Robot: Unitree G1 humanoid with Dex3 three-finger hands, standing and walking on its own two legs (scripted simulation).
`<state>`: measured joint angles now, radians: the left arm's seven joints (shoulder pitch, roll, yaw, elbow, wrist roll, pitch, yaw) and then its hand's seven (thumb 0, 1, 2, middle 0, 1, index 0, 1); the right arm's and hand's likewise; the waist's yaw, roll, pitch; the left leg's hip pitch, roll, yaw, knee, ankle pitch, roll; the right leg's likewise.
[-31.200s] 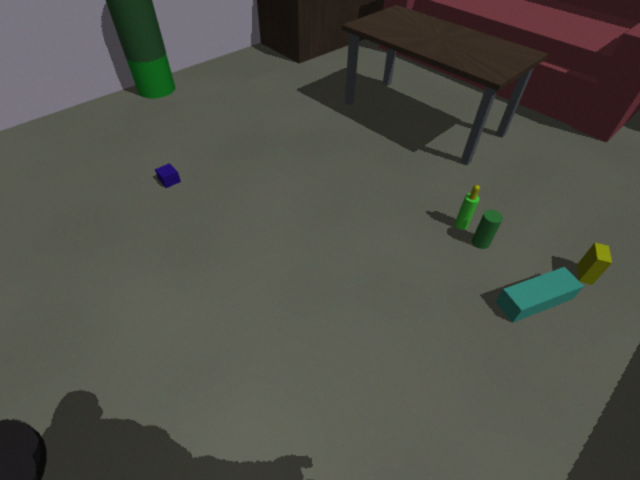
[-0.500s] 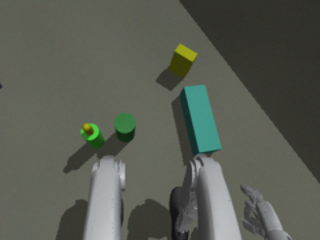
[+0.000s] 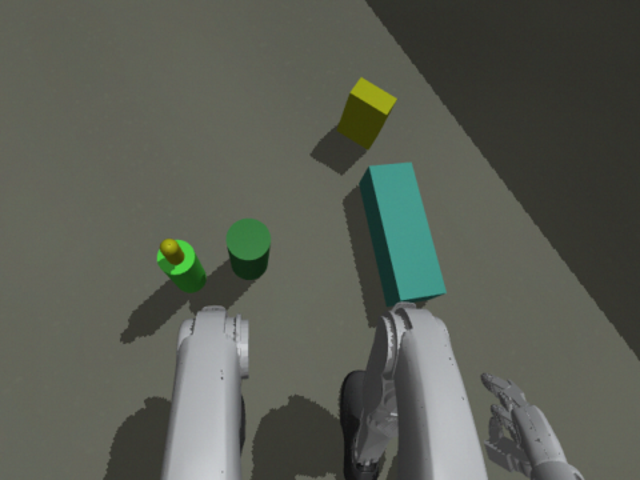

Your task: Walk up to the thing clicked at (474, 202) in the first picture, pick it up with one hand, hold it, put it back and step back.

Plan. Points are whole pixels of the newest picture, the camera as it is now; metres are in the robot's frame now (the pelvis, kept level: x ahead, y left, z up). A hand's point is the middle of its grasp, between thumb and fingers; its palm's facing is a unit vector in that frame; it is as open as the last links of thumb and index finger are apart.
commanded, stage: approach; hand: left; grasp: from the side
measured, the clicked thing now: (181, 264) +0.42 +0.22 -0.29
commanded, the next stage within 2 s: close in in 0.58 s
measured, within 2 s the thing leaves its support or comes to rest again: neither
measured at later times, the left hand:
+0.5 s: hand (58, 270) +0.37 +0.34 -0.15, palm faces +0.09 -1.00 +0.02, open 17.4 cm
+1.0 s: hand (152, 278) +0.39 +0.25 -0.26, palm faces +0.05 -1.00 +0.04, open 17.6 cm
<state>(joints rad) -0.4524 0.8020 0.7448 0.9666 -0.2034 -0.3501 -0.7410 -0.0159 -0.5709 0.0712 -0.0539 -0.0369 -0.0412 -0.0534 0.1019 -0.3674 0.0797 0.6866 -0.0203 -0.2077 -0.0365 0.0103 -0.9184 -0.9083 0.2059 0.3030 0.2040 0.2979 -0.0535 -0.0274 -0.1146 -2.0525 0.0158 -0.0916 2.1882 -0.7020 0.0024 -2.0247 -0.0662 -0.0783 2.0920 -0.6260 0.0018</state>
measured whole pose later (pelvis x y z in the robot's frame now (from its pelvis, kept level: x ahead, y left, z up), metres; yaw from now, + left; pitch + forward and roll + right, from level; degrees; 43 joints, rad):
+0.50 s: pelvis -0.01 +0.00 -0.07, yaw -3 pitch +26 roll -8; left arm -0.53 0.74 0.75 1.21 -0.30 -0.73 -0.76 -0.01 -0.51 0.06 -0.06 -0.06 -0.04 -0.08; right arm -0.01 -0.38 0.18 0.68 -0.11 -0.23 0.03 0.01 -0.91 -0.90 0.21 0.30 0.20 0.30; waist -0.12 -0.11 0.03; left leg -2.19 0.02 -0.15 2.45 -0.73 0.00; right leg -2.16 -0.05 -0.11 2.31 -0.62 0.00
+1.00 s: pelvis -0.02 +0.01 -0.12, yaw -7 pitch +15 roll -14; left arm -0.51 0.67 0.57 1.27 -0.20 -1.03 -0.42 -0.02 -0.60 0.02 -0.07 -0.08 -0.07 -0.08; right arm -0.16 -0.37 0.36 0.64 -0.27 -0.13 0.11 0.01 -0.94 -0.91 0.21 0.30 0.21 0.30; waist -0.18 -0.21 0.21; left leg -2.21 0.01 -0.28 2.64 -0.73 0.00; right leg -2.11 -0.03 -0.20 2.40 -0.58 0.03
